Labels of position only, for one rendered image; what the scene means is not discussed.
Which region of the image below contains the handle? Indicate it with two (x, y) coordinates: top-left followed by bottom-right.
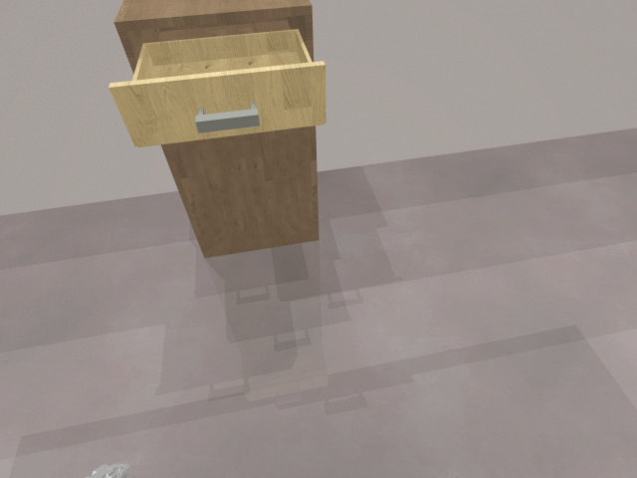
(195, 102), (260, 133)

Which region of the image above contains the drawer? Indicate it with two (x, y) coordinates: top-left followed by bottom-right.
(108, 29), (326, 147)

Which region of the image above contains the cabinet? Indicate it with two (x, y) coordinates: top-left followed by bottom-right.
(114, 0), (319, 258)

